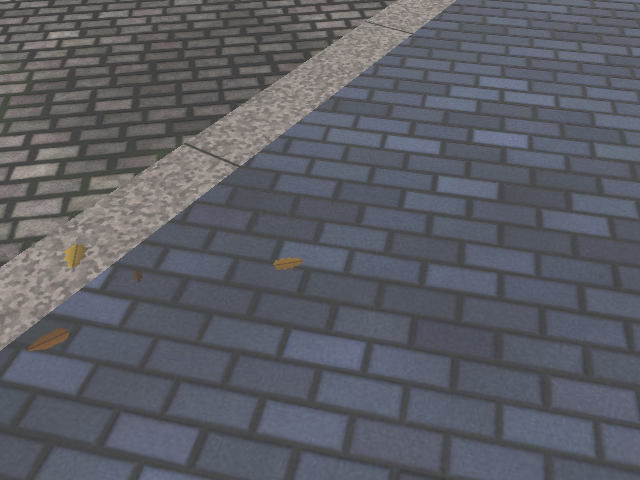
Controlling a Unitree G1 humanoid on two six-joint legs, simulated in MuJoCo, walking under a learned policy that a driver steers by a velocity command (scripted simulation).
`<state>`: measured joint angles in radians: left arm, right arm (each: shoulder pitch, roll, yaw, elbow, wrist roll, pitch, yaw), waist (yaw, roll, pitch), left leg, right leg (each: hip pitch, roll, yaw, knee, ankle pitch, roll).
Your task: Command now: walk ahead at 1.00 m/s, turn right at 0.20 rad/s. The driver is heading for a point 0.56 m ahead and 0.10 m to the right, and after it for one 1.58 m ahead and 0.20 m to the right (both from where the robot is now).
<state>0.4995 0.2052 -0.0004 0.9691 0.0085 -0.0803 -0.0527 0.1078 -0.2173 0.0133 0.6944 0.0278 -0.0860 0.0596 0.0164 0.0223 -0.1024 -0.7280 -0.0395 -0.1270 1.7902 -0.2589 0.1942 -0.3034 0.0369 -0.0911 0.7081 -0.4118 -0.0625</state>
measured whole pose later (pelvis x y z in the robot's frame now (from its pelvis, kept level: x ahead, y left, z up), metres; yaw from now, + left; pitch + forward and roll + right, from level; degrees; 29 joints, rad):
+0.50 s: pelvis +0.45 -0.01 +0.02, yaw -23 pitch +1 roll +4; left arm 0.16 0.33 0.08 0.66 -0.04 -0.03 -0.01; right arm 0.39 -0.31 -0.08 0.89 -0.01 -0.10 0.01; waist -0.08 -0.04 0.00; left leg -0.08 0.01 0.17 0.39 -0.31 -0.03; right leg -0.78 -0.14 0.00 1.30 -0.25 -0.06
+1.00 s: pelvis +0.86 -0.20 +0.02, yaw -9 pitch -1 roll -4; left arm 0.45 0.27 0.09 0.89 0.02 -0.09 0.00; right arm 0.13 -0.30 -0.07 0.72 0.04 -0.02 0.02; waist 0.08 0.04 0.02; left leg -0.82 0.15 0.00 1.14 -0.06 0.06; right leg 0.05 -0.01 -0.26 0.34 -0.35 0.03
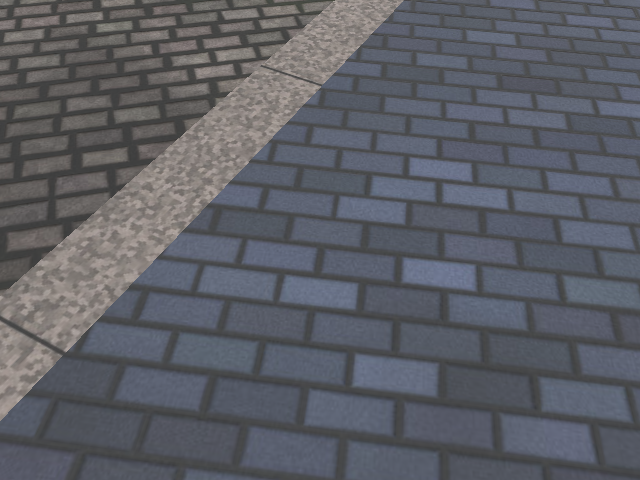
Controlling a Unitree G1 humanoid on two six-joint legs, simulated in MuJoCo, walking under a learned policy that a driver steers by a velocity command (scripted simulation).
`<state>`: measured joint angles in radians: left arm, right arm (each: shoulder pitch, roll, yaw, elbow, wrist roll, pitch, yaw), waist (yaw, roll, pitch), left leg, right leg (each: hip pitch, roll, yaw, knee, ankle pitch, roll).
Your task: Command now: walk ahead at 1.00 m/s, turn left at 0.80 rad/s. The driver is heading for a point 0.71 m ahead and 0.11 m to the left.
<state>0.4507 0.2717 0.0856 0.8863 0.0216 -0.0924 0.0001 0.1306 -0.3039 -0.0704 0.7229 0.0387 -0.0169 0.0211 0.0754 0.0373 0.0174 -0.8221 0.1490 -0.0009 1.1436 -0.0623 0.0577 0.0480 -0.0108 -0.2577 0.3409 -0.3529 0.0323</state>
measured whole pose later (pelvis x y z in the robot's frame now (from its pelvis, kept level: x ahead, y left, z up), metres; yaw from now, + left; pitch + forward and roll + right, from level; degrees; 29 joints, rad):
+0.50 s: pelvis +0.43 +0.08 +0.00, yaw +22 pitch +0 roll -1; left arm -0.07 0.23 0.04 0.60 0.01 -0.13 -0.03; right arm 0.42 -0.17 -0.03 0.79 0.01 -0.06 -0.03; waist -0.11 -0.04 0.05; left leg 0.00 -0.16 -0.14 0.39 -0.36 0.15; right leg -0.70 -0.05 0.04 0.58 0.24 0.00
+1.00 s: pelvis +0.66 +0.14 +0.00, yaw +17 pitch +2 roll -1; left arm 0.18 0.22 0.03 0.77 0.01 -0.01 0.01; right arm 0.16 -0.24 -0.05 0.74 -0.01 0.02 -0.07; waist 0.04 0.02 0.01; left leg -0.50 0.08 -0.12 0.77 -0.28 -0.07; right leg -0.35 0.14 0.05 0.42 -0.10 -0.10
